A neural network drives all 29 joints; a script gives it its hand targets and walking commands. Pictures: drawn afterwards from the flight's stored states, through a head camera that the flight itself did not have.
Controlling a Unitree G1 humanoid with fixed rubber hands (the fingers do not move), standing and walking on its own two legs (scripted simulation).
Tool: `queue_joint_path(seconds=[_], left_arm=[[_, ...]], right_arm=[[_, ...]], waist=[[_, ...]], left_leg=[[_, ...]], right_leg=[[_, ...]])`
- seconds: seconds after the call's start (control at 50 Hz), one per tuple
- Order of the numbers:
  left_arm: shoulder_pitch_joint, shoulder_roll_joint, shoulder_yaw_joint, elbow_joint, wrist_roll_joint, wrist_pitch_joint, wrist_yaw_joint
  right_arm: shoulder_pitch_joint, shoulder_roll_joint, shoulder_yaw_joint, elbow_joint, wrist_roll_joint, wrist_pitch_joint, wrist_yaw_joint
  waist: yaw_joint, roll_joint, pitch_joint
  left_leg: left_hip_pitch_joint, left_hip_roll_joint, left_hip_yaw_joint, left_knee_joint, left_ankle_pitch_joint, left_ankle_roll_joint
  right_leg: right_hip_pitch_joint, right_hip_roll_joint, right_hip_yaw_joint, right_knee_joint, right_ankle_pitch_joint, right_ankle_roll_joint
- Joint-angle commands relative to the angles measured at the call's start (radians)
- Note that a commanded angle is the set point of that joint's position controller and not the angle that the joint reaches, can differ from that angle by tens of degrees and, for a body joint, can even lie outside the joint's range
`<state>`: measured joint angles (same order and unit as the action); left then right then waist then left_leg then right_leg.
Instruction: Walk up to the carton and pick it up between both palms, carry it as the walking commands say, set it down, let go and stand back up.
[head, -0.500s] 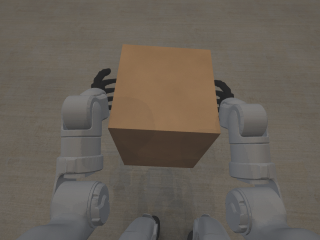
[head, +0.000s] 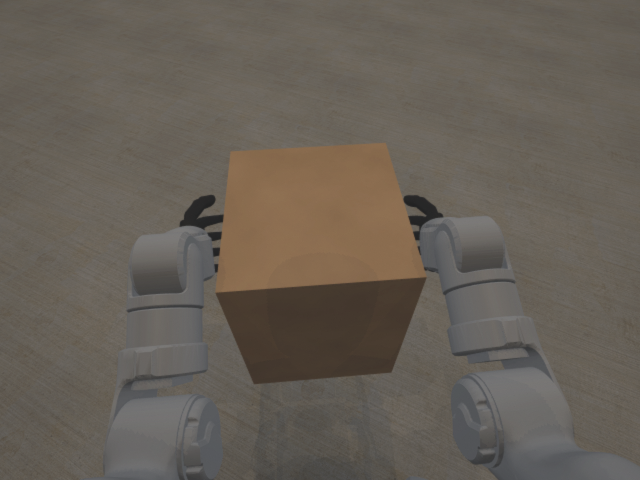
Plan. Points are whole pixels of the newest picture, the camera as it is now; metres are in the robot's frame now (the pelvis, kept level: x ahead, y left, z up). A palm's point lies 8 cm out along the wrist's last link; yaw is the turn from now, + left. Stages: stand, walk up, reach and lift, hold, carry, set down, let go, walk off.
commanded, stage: carry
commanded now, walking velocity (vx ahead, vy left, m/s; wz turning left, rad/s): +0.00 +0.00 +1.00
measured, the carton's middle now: (316, 269) +0.38 +0.01 +0.06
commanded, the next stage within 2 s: none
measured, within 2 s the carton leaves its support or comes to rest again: neither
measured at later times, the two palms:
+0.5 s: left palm out of the picture +0.18 +0.36 +0.13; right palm (230, 280) +0.30 +0.10 +0.14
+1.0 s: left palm out of the picture -0.11 +0.48 +0.11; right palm out of the picture +0.12 +0.31 +0.13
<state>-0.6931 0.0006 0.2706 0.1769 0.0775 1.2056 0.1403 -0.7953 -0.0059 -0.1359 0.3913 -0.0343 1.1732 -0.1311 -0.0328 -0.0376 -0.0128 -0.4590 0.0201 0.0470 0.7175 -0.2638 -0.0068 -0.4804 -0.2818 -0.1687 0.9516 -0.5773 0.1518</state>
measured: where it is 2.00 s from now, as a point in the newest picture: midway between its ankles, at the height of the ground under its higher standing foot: outside the picture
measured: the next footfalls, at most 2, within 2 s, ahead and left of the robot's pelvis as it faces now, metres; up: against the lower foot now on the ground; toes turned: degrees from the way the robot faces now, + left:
right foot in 0.18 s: +0.07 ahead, -0.09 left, +0.00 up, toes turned +2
left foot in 0.46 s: -0.11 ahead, +0.23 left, +0.00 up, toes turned +32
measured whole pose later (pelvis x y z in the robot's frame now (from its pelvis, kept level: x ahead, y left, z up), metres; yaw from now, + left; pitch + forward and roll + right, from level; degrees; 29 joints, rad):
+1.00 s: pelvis -0.22 +0.08 +0.00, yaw +56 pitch +3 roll +1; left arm -0.75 -0.04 0.28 0.13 0.06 1.13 0.14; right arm -0.80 0.00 -0.21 0.15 -0.05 1.22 -0.17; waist -0.04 -0.04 0.07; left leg -0.53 -0.02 0.03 0.76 -0.27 0.03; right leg -0.50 -0.28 -0.17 0.99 -0.55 0.14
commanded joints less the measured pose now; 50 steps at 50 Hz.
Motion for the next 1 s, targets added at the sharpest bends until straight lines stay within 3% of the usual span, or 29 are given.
queue_joint_path(seconds=[0.0, 0.06, 0.1, 0.12, 0.14, 0.16, 0.18, 0.2, 0.22, 0.28, 0.32, 0.34, 0.38, 0.42, 0.46, 0.48, 0.56, 0.62, 0.64, 0.66, 0.68, 0.72, 0.78, 0.82, 0.84, 0.88, 0.9, 0.92, 0.98], left_arm=[[-0.845, -1.183, -0.669, -0.039, -0.513, -0.024, -0.232], [-0.913, -1.212, -0.679, -0.063, -0.557, -0.028, -0.225], [-0.87, -1.203, -0.656, -0.035, -0.55, -0.026, -0.225], [-0.836, -1.193, -0.627, -0.017, -0.531, -0.031, -0.225], [-0.744, -1.195, -0.585, 0.023, -0.496, -0.036, -0.224], [-0.698, -1.196, -0.559, 0.042, -0.467, -0.036, -0.23], [-0.669, -1.197, -0.542, 0.046, -0.451, -0.025, -0.24], [-0.602, -1.198, -0.515, 0.05, -0.417, -0.02, -0.25], [-0.661, -1.196, -0.529, 0.027, -0.431, -0.025, -0.253], [-0.717, -1.184, -0.568, -0.039, -0.429, -0.034, -0.246], [-0.722, -1.138, -0.574, -0.066, -0.398, -0.037, -0.227], [-0.714, -1.113, -0.575, -0.08, -0.382, -0.036, -0.217], [-0.643, -1.046, -0.558, -0.064, -0.326, -0.031, -0.2], [-0.688, -0.985, -0.557, -0.09, -0.313, -0.029, -0.192], [-0.773, -0.994, -0.563, -0.093, -0.345, -0.025, -0.185], [-0.643, -1.039, -0.572, -0.035, -0.352, -0.009, -0.192], [-0.847, -1.127, -0.642, -0.104, -0.469, -0.037, -0.206], [-0.871, -1.15, -0.633, -0.105, -0.502, -0.041, -0.208], [-0.797, -1.161, -0.615, -0.083, -0.487, -0.038, -0.212], [-0.695, -1.169, -0.592, -0.05, -0.466, -0.035, -0.219], [-0.641, -1.176, -0.583, -0.024, -0.462, -0.032, -0.227], [-0.574, -1.183, -0.548, -0.023, -0.417, -0.034, -0.252], [-0.643, -1.188, -0.571, -0.006, -0.425, -0.04, -0.251], [-0.626, -1.156, -0.581, 0.017, -0.39, -0.04, -0.232], [-0.626, -1.118, -0.578, 0.017, -0.374, -0.037, -0.222], [-0.651, -1.059, -0.578, -0.053, -0.347, -0.036, -0.21], [-0.72, -1.03, -0.58, -0.099, -0.349, -0.037, -0.202], [-0.714, -1.036, -0.591, -0.121, -0.348, -0.035, -0.195], [-0.646, -1.095, -0.619, -0.084, -0.365, -0.032, -0.193]], right_arm=[[-0.835, 1.085, 0.417, -0.386, 0.416, -0.051, 0.181], [-0.917, 1.039, 0.437, -0.501, 0.42, -0.059, 0.15], [-0.881, 1.012, 0.437, -0.497, 0.392, -0.048, 0.135], [-0.881, 1.01, 0.445, -0.497, 0.387, -0.042, 0.132], [-0.851, 1.013, 0.453, -0.491, 0.388, -0.029, 0.131], [-0.834, 1.031, 0.478, -0.483, 0.384, -0.019, 0.131], [-0.802, 1.054, 0.493, -0.485, 0.379, -0.009, 0.132], [-0.746, 1.087, 0.501, -0.477, 0.373, 0.0, 0.142], [-0.811, 1.084, 0.506, -0.457, 0.388, -0.007, 0.145], [-0.855, 1.111, 0.52, -0.469, 0.419, -0.013, 0.16], [-0.85, 1.117, 0.533, -0.448, 0.453, -0.004, 0.174], [-0.83, 1.123, 0.534, -0.416, 0.465, 0.001, 0.181], [-0.746, 1.126, 0.514, -0.297, 0.464, 0.011, 0.203], [-0.673, 1.125, 0.501, -0.198, 0.468, 0.008, 0.217], [-0.679, 1.144, 0.455, -0.171, 0.445, 0.006, 0.222], [-0.566, 1.141, 0.414, -0.159, 0.398, 0.01, 0.217], [-0.794, 1.073, 0.444, -0.399, 0.425, -0.048, 0.185], [-0.867, 1.057, 0.482, -0.514, 0.43, -0.055, 0.151], [-0.822, 1.058, 0.482, -0.53, 0.417, -0.047, 0.142], [-0.754, 1.064, 0.482, -0.538, 0.4, -0.036, 0.133], [-0.72, 1.058, 0.489, -0.533, 0.387, -0.028, 0.127], [-0.679, 1.123, 0.52, -0.557, 0.359, -0.02, 0.132], [-0.88, 1.091, 0.563, -0.57, 0.41, -0.023, 0.14], [-0.888, 1.066, 0.574, -0.531, 0.438, -0.011, 0.158], [-0.853, 1.058, 0.562, -0.486, 0.438, -0.006, 0.17], [-0.718, 1.066, 0.527, -0.37, 0.436, -0.007, 0.192], [-0.677, 1.093, 0.517, -0.322, 0.44, -0.009, 0.199], [-0.612, 1.128, 0.488, -0.265, 0.427, -0.006, 0.206], [-0.512, 1.127, 0.433, -0.243, 0.389, -0.001, 0.213]], waist=[[0.007, 0.402, -0.514], [0.01, 0.417, -0.603], [0.027, 0.342, -0.625], [0.062, 0.112, -0.626], [0.074, -0.391, -0.681], [0.046, -0.409, -0.599], [0.031, -0.322, -0.583], [0.013, -0.337, -0.536], [0.018, -0.232, -0.493], [0.041, -0.292, -0.472], [0.049, -0.324, -0.49], [0.042, -0.266, -0.504], [0.03, -0.019, -0.526], [0.021, 0.419, -0.524], [0.012, 0.343, -0.503], [0.011, 0.333, -0.488], [0.008, 0.467, -0.631], [0.026, 0.282, -0.685], [0.051, 0.102, -0.68], [0.054, -0.264, -0.684], [0.044, -0.352, -0.645], [0.02, -0.427, -0.581], [0.049, -0.409, -0.476], [0.049, -0.315, -0.526], [0.026, -0.184, -0.559], [0.03, 0.352, -0.541], [0.021, 0.417, -0.54], [0.015, 0.395, -0.558], [0.008, 0.378, -0.612]], left_leg=[[0.397, 0.177, -0.325, -0.185, 0.533, 0.11], [0.336, 0.131, -0.343, -0.257, 0.223, 0.078], [0.13, 0.045, -0.265, -0.281, 0.024, -0.001], [-0.092, -0.054, -0.143, -0.159, -0.16, -0.055], [-0.209, -0.13, 0.004, 0.323, -0.282, -0.052], [-0.283, 0.0, -0.061, 0.508, -0.218, -0.06], [-0.254, 0.032, -0.087, 0.564, -0.171, -0.059], [-0.203, 0.046, -0.081, 0.552, -0.163, -0.055], [-0.168, 0.053, -0.071, 0.484, -0.092, -0.045], [-0.198, 0.007, 0.012, 0.205, -0.17, -0.049], [-0.091, -0.03, 0.091, 0.049, -0.172, -0.055], [-0.015, -0.042, 0.104, -0.079, -0.095, -0.06], [0.198, 0.029, -0.054, -0.243, 0.141, -0.025], [0.442, 0.272, -0.444, -0.183, 0.96, 0.104], [0.463, 0.226, -0.343, -0.098, 1.099, 0.117], [0.433, 0.2, -0.318, -0.09, 1.0, 0.113], [0.455, 0.145, -0.283, -0.026, 0.956, 0.083], [0.272, 0.096, -0.248, 0.022, 0.694, 0.065], [0.04, 0.032, -0.182, 0.086, 0.389, 0.034], [-0.206, -0.073, -0.042, 0.275, -0.137, 0.001], [-0.285, -0.004, -0.046, 0.386, -0.249, -0.022], [-0.244, 0.074, -0.074, 0.388, -0.22, -0.018], [-0.155, 0.009, 0.014, 0.102, -0.132, -0.016], [-0.004, -0.04, 0.032, -0.116, -0.053, -0.009], [0.144, -0.011, -0.047, -0.229, 0.047, 0.009], [0.447, 0.237, -0.479, -0.193, 0.915, 0.133], [0.52, 0.242, -0.474, -0.137, 1.092, 0.151], [0.529, 0.246, -0.393, -0.107, 1.15, 0.15], [0.527, 0.179, -0.267, -0.084, 0.891, 0.121]], right_leg=[[-0.142, 0.146, 0.034, 0.013, 0.106, -0.005], [0.027, 0.198, 0.058, -0.136, 0.147, -0.02], [0.311, 0.218, 0.046, -0.364, 0.127, -0.071], [0.549, 0.116, 0.14, -0.597, 0.124, -0.127], [0.597, -0.242, 0.454, -0.68, 0.116, -0.227], [0.488, -0.363, 0.436, -0.642, 0.268, -0.309], [0.446, -0.309, 0.313, -0.589, 0.32, -0.289], [0.351, -0.26, 0.187, -0.535, 0.318, -0.244], [0.38, -0.17, 0.094, -0.481, 0.44, -0.205], [0.534, -0.137, -0.011, -0.394, 0.867, -0.181], [0.502, -0.154, -0.049, -0.35, 0.77, -0.169], [0.493, -0.148, -0.07, -0.284, 0.724, -0.147], [0.325, -0.091, -0.082, -0.143, 0.539, -0.053], [-0.084, 0.056, -0.028, 0.065, -0.121, 0.03], [-0.163, 0.1, 0.041, 0.07, -0.095, 0.011], [-0.165, 0.109, 0.024, 0.037, -0.034, 0.005], [-0.016, 0.14, 0.028, -0.142, 0.163, -0.016], [0.27, 0.114, 0.053, -0.375, 0.335, -0.055], [0.484, 0.016, 0.126, -0.468, 0.528, -0.116], [0.658, -0.224, 0.29, -0.498, 0.819, -0.203], [0.646, -0.319, 0.259, -0.481, 0.898, -0.269], [0.516, -0.296, 0.114, -0.419, 0.799, -0.26], [0.533, -0.141, -0.059, -0.302, 1.036, -0.163], [0.49, -0.12, -0.091, -0.165, 0.867, -0.112], [0.375, -0.103, -0.088, -0.066, 0.716, -0.079], [-0.083, 0.063, -0.032, 0.169, -0.05, 0.009], [-0.165, 0.095, 0.058, 0.185, -0.131, 0.01], [-0.178, 0.084, 0.076, 0.168, -0.097, -0.003], [-0.167, 0.119, 0.05, 0.137, 0.024, -0.017]])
